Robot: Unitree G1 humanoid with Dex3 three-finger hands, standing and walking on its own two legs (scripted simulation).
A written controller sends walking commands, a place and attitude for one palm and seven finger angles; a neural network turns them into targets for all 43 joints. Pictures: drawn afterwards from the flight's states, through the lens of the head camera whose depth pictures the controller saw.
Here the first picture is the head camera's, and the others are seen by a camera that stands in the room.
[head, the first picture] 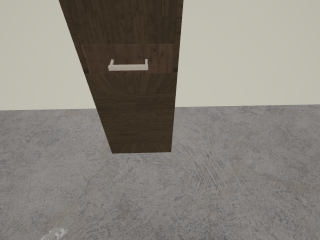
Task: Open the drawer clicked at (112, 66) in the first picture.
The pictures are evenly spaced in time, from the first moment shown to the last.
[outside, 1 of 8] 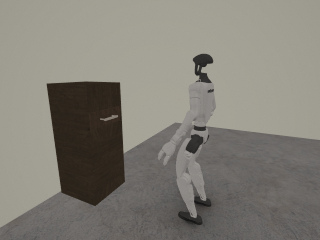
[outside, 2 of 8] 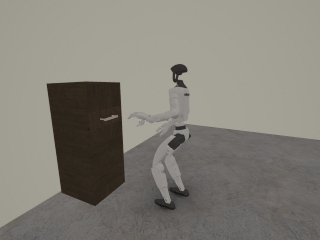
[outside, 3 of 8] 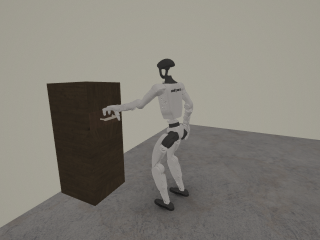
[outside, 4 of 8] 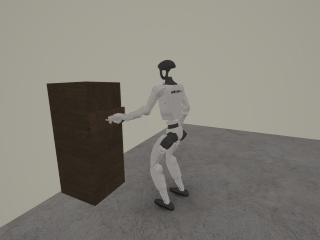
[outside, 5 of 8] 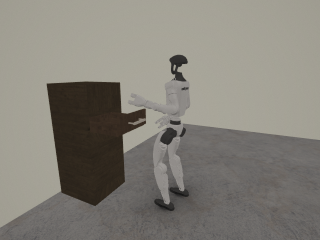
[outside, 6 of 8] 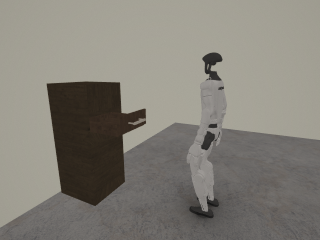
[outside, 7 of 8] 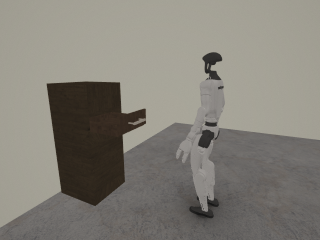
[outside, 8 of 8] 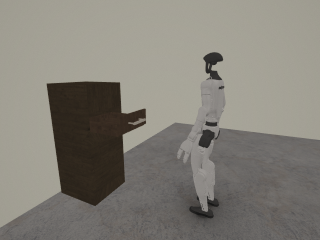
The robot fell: no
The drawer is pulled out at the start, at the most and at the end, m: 0.00 0.30 0.30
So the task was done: yes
